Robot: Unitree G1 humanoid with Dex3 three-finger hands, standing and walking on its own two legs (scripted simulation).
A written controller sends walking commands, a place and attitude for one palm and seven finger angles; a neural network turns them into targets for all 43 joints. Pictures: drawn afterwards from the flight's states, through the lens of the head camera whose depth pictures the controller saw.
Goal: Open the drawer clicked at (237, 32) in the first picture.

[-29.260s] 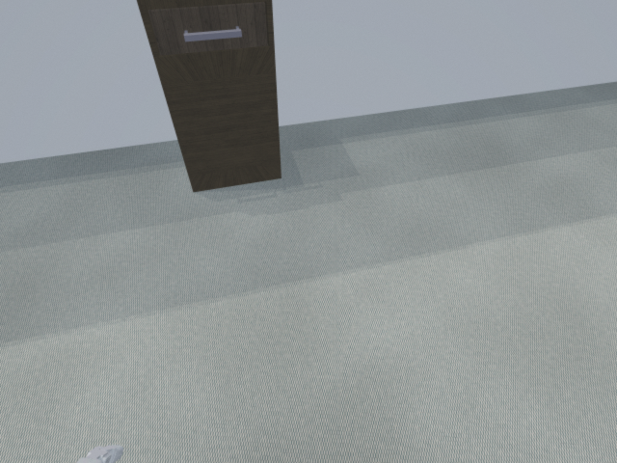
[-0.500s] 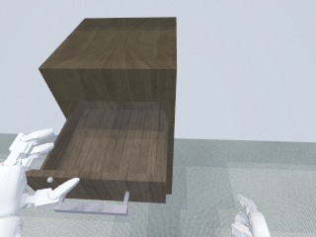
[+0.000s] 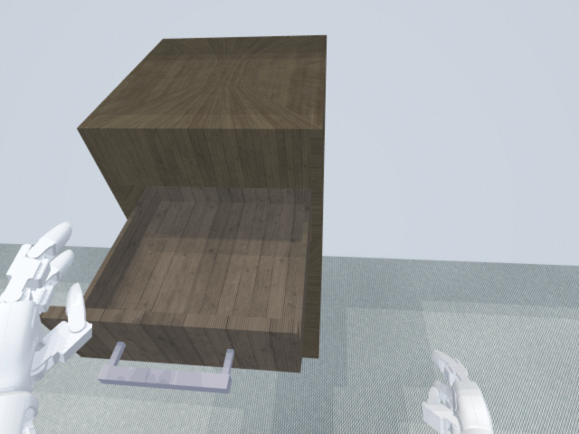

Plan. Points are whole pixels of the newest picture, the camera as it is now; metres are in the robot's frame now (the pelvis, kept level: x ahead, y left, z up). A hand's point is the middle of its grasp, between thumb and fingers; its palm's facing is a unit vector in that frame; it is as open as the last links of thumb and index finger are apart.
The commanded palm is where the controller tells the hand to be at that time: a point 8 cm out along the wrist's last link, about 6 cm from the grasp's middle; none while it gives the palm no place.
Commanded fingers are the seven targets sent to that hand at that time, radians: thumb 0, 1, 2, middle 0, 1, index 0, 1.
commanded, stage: step back with the hand held close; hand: left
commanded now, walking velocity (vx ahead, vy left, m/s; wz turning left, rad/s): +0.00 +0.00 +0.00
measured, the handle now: (169, 365) +0.22 +0.22 -0.05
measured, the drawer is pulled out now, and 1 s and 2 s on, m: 0.29 0.29 0.29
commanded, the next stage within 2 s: stop stepping back and stand still in 1.40 s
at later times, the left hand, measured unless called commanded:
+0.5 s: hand (59, 346) +0.16 +0.26 +0.14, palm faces +0.24 -0.81 -0.53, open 7.4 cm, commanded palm +0.09 +0.30 +0.17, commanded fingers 0.00 0.90 0.90 -0.20 -0.30 -0.20 -0.30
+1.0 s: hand out of the picture +0.10 +0.29 +0.15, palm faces +0.34 -0.83 -0.45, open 7.4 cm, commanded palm +0.03 +0.33 +0.17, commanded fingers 0.00 0.90 0.90 -0.20 -0.30 -0.20 -0.30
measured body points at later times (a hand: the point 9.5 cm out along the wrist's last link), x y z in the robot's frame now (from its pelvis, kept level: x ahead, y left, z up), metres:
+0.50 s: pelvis -0.04 +0.02 -0.01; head +0.01 +0.03 +0.44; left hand +0.14 +0.30 +0.17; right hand +0.15 -0.22 -0.09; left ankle +0.01 +0.13 -0.74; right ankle -0.07 -0.09 -0.74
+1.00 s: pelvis -0.10 +0.04 -0.02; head -0.06 +0.08 +0.43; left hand +0.08 +0.33 +0.18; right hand +0.08 -0.19 -0.09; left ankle +0.01 +0.13 -0.74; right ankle -0.10 -0.09 -0.72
